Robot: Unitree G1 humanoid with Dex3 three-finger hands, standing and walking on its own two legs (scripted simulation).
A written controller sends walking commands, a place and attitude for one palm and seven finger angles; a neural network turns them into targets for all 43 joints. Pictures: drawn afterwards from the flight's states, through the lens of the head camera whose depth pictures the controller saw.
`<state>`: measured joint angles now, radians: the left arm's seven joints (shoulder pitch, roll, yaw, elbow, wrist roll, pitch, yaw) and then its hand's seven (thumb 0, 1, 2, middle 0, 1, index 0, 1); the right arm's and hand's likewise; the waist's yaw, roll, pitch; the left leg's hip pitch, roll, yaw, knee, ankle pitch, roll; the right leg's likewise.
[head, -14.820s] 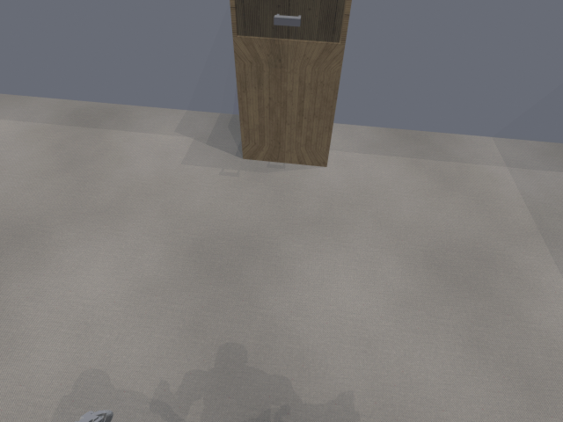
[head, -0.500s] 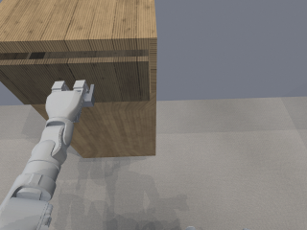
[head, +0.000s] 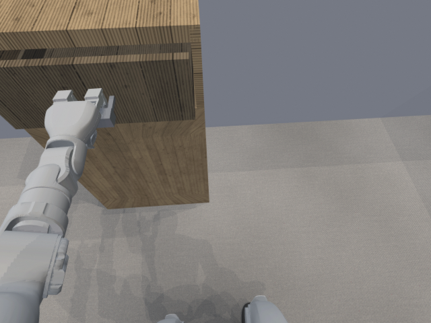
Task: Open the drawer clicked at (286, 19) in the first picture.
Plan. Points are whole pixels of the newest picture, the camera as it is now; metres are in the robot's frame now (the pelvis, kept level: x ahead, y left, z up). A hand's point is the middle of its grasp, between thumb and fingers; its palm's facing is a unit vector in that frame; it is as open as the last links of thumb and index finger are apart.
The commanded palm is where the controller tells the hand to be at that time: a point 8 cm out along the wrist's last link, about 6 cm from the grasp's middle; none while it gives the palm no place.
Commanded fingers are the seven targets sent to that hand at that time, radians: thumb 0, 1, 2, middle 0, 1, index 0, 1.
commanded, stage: pull the drawer open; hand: left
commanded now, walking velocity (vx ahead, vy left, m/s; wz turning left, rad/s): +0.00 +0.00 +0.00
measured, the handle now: (89, 110) +0.54 +0.25 +0.04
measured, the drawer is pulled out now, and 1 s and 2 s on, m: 0.04 0.11 0.29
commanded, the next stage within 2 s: none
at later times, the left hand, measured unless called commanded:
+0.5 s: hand (84, 144) +0.45 +0.24 +0.03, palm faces -0.03 -0.01 -1.00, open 7.4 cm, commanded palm +0.40 +0.25 +0.07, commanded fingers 0.00 0.90 0.90 -0.40 -1.35 -0.40 -1.35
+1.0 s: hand (80, 165) +0.41 +0.24 +0.03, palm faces +0.00 +0.01 -1.00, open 7.3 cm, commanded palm +0.39 +0.25 +0.07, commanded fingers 0.00 0.90 0.90 -0.40 -1.35 -0.40 -1.35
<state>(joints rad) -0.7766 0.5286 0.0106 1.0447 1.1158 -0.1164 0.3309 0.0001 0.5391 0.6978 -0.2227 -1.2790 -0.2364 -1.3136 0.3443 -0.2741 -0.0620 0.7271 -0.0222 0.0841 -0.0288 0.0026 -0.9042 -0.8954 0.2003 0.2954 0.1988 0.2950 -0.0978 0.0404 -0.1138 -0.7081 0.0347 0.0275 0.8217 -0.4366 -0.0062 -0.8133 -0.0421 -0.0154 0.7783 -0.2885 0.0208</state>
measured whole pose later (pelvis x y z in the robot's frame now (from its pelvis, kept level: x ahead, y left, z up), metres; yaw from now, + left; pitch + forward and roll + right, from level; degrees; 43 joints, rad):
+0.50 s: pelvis +0.00 +0.01 +0.00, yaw -3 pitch +18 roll +0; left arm -0.63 0.52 0.04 0.90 1.08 -0.11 0.33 -0.01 0.55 0.73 -0.20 -1.32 -0.25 -1.28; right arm 0.34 -0.27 -0.06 0.70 -0.01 0.06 -0.02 0.00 -0.90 -0.90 0.20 0.30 0.20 0.29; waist -0.09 0.04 -0.13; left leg -0.69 0.04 0.08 0.80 -0.43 0.01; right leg -0.81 -0.03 0.04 0.75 -0.26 0.04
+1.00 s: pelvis +0.02 +0.00 +0.01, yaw +2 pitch +14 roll +0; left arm -0.47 0.39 -0.10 0.71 1.11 -0.04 0.36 0.00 0.53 0.74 -0.23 -1.30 -0.27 -1.34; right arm 0.17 -0.25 -0.05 0.67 -0.01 0.07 -0.04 0.00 -0.90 -0.90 0.20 0.30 0.20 0.30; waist 0.01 0.04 -0.12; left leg -0.55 0.02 0.00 0.75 -0.44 -0.01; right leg -0.65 -0.06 -0.04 0.72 -0.31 0.02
